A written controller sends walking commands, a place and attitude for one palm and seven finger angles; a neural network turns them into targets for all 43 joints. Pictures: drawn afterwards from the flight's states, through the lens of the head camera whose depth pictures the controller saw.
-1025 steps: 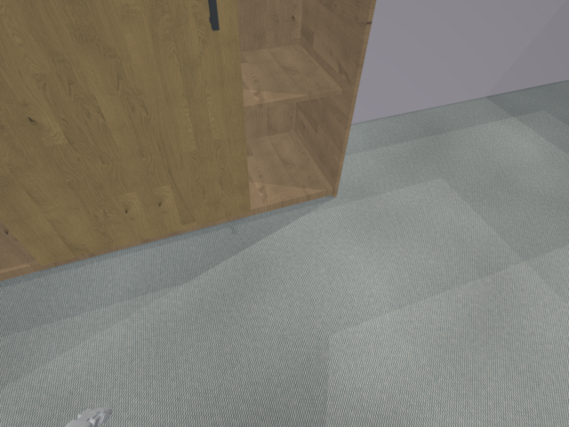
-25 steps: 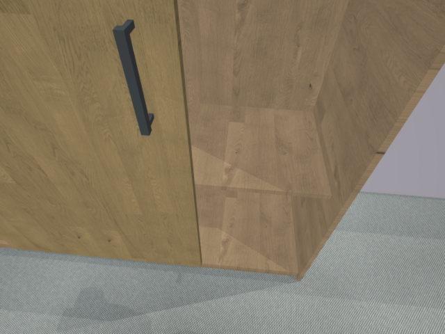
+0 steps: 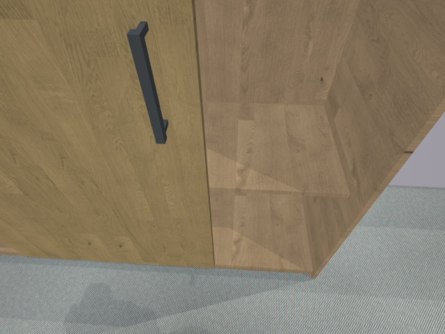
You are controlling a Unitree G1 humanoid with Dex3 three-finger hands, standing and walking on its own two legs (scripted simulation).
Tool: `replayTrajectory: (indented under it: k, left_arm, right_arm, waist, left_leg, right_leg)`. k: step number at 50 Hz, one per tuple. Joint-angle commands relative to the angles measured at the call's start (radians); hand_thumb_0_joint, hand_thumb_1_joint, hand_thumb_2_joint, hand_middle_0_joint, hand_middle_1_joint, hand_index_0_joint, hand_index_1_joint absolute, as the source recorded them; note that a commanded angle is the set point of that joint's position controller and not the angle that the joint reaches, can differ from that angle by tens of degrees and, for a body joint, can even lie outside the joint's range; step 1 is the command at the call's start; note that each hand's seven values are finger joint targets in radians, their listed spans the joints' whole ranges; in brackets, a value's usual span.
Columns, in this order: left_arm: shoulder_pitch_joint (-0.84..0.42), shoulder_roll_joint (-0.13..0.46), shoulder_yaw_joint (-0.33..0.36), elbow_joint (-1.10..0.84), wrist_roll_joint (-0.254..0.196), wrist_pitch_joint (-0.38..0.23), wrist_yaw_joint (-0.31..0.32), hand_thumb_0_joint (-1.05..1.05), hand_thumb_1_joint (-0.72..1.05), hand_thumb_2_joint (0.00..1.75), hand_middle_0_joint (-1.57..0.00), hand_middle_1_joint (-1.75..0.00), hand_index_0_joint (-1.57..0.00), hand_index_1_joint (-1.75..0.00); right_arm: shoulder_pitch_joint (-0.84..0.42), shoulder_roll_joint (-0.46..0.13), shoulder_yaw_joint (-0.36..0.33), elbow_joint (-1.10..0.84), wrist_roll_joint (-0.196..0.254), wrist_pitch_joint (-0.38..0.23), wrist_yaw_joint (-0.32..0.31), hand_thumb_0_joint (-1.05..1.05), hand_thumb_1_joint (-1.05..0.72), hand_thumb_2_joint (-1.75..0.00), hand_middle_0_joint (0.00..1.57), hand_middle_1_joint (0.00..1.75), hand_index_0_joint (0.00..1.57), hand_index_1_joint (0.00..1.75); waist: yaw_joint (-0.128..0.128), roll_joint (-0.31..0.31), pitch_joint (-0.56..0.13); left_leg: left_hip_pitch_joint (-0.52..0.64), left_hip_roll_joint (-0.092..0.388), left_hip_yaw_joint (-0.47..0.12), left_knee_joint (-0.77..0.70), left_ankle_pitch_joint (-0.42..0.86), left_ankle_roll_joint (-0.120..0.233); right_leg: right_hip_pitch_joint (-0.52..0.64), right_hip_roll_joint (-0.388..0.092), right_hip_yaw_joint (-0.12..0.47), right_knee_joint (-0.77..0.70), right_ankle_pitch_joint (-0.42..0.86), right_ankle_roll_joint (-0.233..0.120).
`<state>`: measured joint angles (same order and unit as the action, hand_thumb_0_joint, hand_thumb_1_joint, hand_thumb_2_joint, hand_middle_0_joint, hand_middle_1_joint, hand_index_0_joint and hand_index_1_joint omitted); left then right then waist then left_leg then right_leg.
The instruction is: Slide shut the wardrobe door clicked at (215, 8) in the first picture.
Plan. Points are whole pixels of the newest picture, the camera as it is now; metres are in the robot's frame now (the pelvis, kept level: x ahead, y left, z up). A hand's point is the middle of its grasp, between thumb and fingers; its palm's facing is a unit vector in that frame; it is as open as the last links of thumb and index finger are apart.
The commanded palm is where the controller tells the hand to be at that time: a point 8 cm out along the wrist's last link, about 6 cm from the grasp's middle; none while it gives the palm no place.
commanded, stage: come to a stop and stand still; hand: left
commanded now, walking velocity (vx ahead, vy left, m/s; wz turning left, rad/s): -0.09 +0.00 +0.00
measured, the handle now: (153, 89) +0.46 +0.15 +0.21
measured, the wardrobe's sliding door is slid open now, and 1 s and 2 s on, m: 0.43 0.43 0.43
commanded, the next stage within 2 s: look again from close up in 1.68 s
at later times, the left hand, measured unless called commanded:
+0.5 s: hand out of the picture -0.03 +0.14 -0.17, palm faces +0.05 -0.98 -0.19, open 7.3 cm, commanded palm none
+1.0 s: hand out of the picture -0.07 +0.12 -0.17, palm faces +0.04 -0.98 -0.17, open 7.3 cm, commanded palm none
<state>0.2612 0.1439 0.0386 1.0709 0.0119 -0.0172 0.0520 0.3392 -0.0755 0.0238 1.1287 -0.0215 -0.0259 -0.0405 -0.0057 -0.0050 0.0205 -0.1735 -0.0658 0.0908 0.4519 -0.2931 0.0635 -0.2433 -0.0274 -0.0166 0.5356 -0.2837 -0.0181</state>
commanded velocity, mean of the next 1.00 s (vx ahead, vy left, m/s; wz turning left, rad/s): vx -0.02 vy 0.02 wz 0.00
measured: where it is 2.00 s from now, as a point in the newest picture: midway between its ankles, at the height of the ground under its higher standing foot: outside the picture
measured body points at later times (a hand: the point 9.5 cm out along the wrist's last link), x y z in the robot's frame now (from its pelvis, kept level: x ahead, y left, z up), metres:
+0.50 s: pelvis -0.02 -0.02 +0.00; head -0.02 -0.03 +0.45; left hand -0.03 +0.19 -0.15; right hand -0.02 -0.24 -0.16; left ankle -0.03 +0.08 -0.74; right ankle -0.01 -0.11 -0.74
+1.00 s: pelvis -0.03 -0.03 +0.00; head -0.03 -0.04 +0.45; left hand -0.07 +0.17 -0.16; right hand -0.08 -0.23 -0.16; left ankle -0.03 +0.08 -0.73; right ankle -0.01 -0.11 -0.74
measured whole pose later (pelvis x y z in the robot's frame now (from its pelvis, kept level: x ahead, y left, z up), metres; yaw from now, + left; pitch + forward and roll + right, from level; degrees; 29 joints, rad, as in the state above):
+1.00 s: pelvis -0.03 -0.03 +0.00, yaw +0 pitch +0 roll +0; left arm 0.37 0.09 -0.01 1.11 0.01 -0.04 0.05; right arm 0.36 -0.11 0.01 1.13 -0.01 0.01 -0.02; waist -0.01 0.02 0.02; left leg -0.24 0.02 0.05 0.51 -0.28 0.00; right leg -0.24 0.06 -0.06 0.45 -0.21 -0.07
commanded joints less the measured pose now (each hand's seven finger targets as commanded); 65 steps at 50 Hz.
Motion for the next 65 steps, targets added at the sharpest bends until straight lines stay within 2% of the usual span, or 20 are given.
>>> replayTrajectory:
  k: [1,2,4,6,13,17,21,36,40,46,47,48,49,50,52,54,56,60,64,65]
  left_arm:
    - [0.136,0.057,-0.017,0.017,-0.002,-0.015,-0.005,0.00,0.90,0.90,-0.20,-0.30,-0.20,-0.30]
    - [0.128,0.053,-0.018,0.013,-0.002,-0.014,-0.003,0.00,0.90,0.90,-0.20,-0.30,-0.20,-0.30]
    - [0.121,0.054,-0.017,0.004,-0.002,-0.010,0.000,0.00,0.90,0.90,-0.20,-0.30,-0.20,-0.30]
    - [0.117,0.066,-0.016,-0.004,-0.002,-0.006,0.002,0.00,0.90,0.90,-0.20,-0.30,-0.20,-0.30]
    - [0.112,0.093,-0.012,-0.013,0.002,-0.003,0.004,0.00,0.90,0.90,-0.20,-0.30,-0.20,-0.30]
    - [0.105,0.092,-0.017,-0.010,0.004,-0.003,0.001,0.00,0.90,0.90,-0.20,-0.30,-0.20,-0.30]
    - [0.105,0.082,-0.023,-0.005,0.005,-0.005,-0.004,0.00,0.90,0.90,-0.20,-0.30,-0.20,-0.30]
    - [0.163,0.065,-0.029,0.012,0.001,-0.009,-0.010,0.00,0.90,0.90,-0.20,-0.30,-0.20,-0.30]
    - [0.179,0.055,-0.029,0.017,0.000,-0.014,-0.010,0.00,0.90,0.90,-0.20,-0.30,-0.20,-0.30]
    - [0.194,0.041,-0.032,0.026,-0.002,-0.016,-0.010,0.00,0.90,0.90,-0.20,-0.30,-0.20,-0.30]
    - [0.229,0.084,-0.031,0.053,0.015,-0.041,0.026,0.00,0.90,0.90,-0.20,-0.30,-0.20,-0.30]
    - [0.174,0.133,-0.027,0.004,0.005,-0.041,0.017,0.00,0.90,0.90,-0.20,-0.30,-0.20,-0.30]
    - [0.130,0.117,-0.026,-0.021,0.006,-0.038,0.008,0.00,0.90,0.90,-0.20,-0.30,-0.20,-0.30]
    - [0.108,0.124,-0.019,-0.024,0.005,-0.042,0.006,0.00,0.90,0.90,-0.20,-0.30,-0.20,-0.30]
    - [0.105,0.089,-0.026,-0.022,-0.001,-0.044,0.001,0.00,0.90,0.90,-0.20,-0.30,-0.20,-0.30]
    - [0.104,0.068,-0.030,-0.018,-0.002,-0.036,-0.003,0.00,0.90,0.90,-0.20,-0.30,-0.20,-0.30]
    - [0.109,0.061,-0.034,-0.010,-0.002,-0.035,-0.008,0.00,0.90,0.90,-0.20,-0.30,-0.20,-0.30]
    - [0.112,0.058,-0.037,-0.007,-0.002,-0.029,-0.010,0.00,0.90,0.90,-0.20,-0.30,-0.20,-0.30]
    - [0.112,0.065,-0.036,-0.009,-0.003,-0.027,-0.010,0.00,0.90,0.90,-0.20,-0.30,-0.20,-0.30]
    - [0.107,0.072,-0.036,-0.009,-0.004,-0.027,-0.010,0.00,0.90,0.90,-0.20,-0.30,-0.20,-0.30]
  right_arm:
    - [0.064,-0.106,-0.031,-0.012,0.011,-0.015,-0.009,0.00,-0.90,-0.90,0.20,0.30,0.20,0.30]
    - [0.073,-0.111,-0.034,-0.009,0.012,-0.013,-0.009,0.00,-0.90,-0.90,0.20,0.30,0.20,0.30]
    - [0.078,-0.111,-0.036,-0.003,0.014,-0.014,-0.010,0.00,-0.90,-0.90,0.20,0.30,0.20,0.30]
    - [0.062,-0.112,-0.035,-0.003,0.015,-0.011,-0.009,0.00,-0.90,-0.90,0.20,0.30,0.20,0.30]
    - [0.028,-0.123,-0.042,-0.022,0.015,0.008,0.001,0.00,-0.90,-0.90,0.20,0.30,0.20,0.30]
    - [0.013,-0.121,-0.039,-0.030,0.015,0.017,0.007,0.00,-0.90,-0.90,0.20,0.30,0.20,0.30]
    - [0.011,-0.127,-0.037,-0.030,0.014,0.017,0.009,0.00,-0.90,-0.90,0.20,0.30,0.20,0.30]
    - [0.058,-0.116,-0.026,-0.006,0.012,0.015,0.012,0.00,-0.90,-0.90,0.20,0.30,0.20,0.30]
    - [0.076,-0.104,-0.024,0.000,0.013,0.010,0.009,0.00,-0.90,-0.90,0.20,0.30,0.20,0.30]
    - [0.097,-0.093,-0.022,0.011,0.013,0.007,0.006,0.00,-0.90,-0.90,0.20,0.30,0.20,0.30]
    - [-0.054,-0.151,-0.029,-0.059,0.011,-0.005,0.018,0.00,-0.90,-0.90,0.20,0.30,0.20,0.30]
    - [0.030,-0.096,-0.030,-0.089,0.014,0.015,0.019,0.00,-0.90,-0.90,0.20,0.30,0.20,0.30]
    - [0.058,-0.090,-0.031,-0.075,0.007,0.015,0.022,0.00,-0.90,-0.90,0.20,0.30,0.20,0.30]
    - [0.097,-0.094,-0.029,-0.072,0.002,0.015,0.028,0.00,-0.90,-0.90,0.20,0.30,0.20,0.30]
    - [0.123,-0.090,-0.025,-0.070,0.001,0.006,0.027,0.00,-0.90,-0.90,0.20,0.30,0.20,0.30]
    - [0.113,-0.105,-0.025,-0.077,0.002,0.002,0.022,0.00,-0.90,-0.90,0.20,0.30,0.20,0.30]
    - [0.094,-0.115,-0.023,-0.082,0.000,-0.006,0.019,0.00,-0.90,-0.90,0.20,0.30,0.20,0.30]
    - [0.080,-0.138,-0.020,-0.081,0.004,-0.016,0.014,0.00,-0.90,-0.90,0.20,0.30,0.20,0.30]
    - [0.065,-0.152,-0.018,-0.069,0.005,-0.022,0.012,0.00,-0.90,-0.90,0.20,0.30,0.20,0.30]
    - [0.062,-0.150,-0.017,-0.064,0.006,-0.022,0.011,0.00,-0.90,-0.90,0.20,0.30,0.20,0.30]
  waist:
    - [0.008,-0.046,0.005]
    - [0.004,-0.073,0.004]
    - [0.003,-0.038,-0.015]
    - [0.010,0.014,0.005]
    - [0.012,0.020,-0.002]
    - [0.008,-0.004,0.034]
    - [0.004,-0.020,0.066]
    - [0.008,-0.010,0.105]
    - [0.010,-0.014,0.079]
    - [0.010,-0.011,0.096]
    - [0.053,-0.002,0.123]
    - [-0.024,-0.004,0.014]
    - [-0.034,0.046,0.034]
    - [-0.051,0.038,-0.011]
    - [-0.045,0.039,-0.001]
    - [-0.031,0.021,0.053]
    - [-0.016,0.051,0.084]
    - [0.001,0.004,0.107]
    - [0.006,-0.005,0.073]
    - [0.008,-0.028,0.070]
  left_leg:
    - [-0.019,0.166,-0.140,-0.074,0.376,-0.029]
    - [0.000,0.171,-0.135,-0.072,0.399,-0.028]
    - [0.040,0.180,-0.130,-0.081,0.457,-0.025]
    - [0.032,0.182,-0.128,-0.083,0.466,-0.024]
    - [0.025,0.169,-0.117,-0.073,0.292,-0.034]
    - [0.006,0.156,-0.115,-0.083,0.158,-0.037]
    - [-0.003,0.151,-0.118,-0.097,0.107,-0.036]
    - [-0.048,0.137,-0.119,-0.118,0.013,-0.035]
    - [-0.047,0.145,-0.121,-0.118,0.034,-0.034]
    - [-0.064,0.145,-0.123,-0.120,0.043,-0.036]
    - [-0.144,0.146,-0.058,0.086,0.021,-0.072]
    - [-0.093,0.112,-0.094,0.136,-0.085,-0.064]
    - [-0.054,0.109,-0.094,0.126,-0.060,-0.056]
    - [-0.034,0.110,-0.082,0.105,-0.020,-0.046]
    - [-0.046,0.117,-0.115,0.044,0.022,-0.036]
    - [-0.107,0.139,-0.140,-0.018,-0.004,-0.026]
    - [-0.135,0.150,-0.166,-0.071,0.018,-0.021]
    - [-0.157,0.165,-0.178,-0.120,0.030,-0.013]
    - [-0.109,0.164,-0.164,-0.122,0.098,-0.012]
    - [-0.106,0.162,-0.163,-0.117,0.112,-0.012]
  right_leg:
    - [0.104,-0.090,0.104,-0.061,0.515,-0.040]
    - [0.096,-0.087,0.097,-0.059,0.526,-0.040]
    - [0.082,-0.084,0.096,-0.058,0.486,-0.038]
    - [0.070,-0.082,0.102,-0.067,0.432,-0.038]
    - [0.040,-0.112,0.136,-0.093,0.371,-0.059]
    - [-0.002,-0.115,0.156,-0.144,0.238,-0.063]
    - [-0.033,-0.099,0.158,-0.185,0.122,-0.055]
    - [-0.062,-0.076,0.168,-0.261,-0.101,-0.047]
    - [-0.035,-0.070,0.156,-0.252,-0.056,-0.048]
    - [-0.033,-0.067,0.151,-0.244,-0.035,-0.048]
    - [-0.014,-0.126,0.198,-0.221,0.417,0.022]
    - [-0.029,-0.200,0.277,-0.277,0.052,-0.046]
    - [-0.118,-0.181,0.265,-0.302,-0.206,-0.089]
    - [-0.117,-0.157,0.219,-0.275,-0.222,-0.094]
    - [-0.104,-0.110,0.174,-0.219,-0.156,-0.084]
    - [-0.088,-0.078,0.151,-0.192,-0.147,-0.070]
    - [-0.065,-0.059,0.135,-0.157,-0.068,-0.062]
    - [-0.013,-0.048,0.108,-0.132,0.030,-0.050]
    - [0.020,-0.056,0.109,-0.122,0.113,-0.043]
    - [0.032,-0.058,0.104,-0.123,0.128,-0.041]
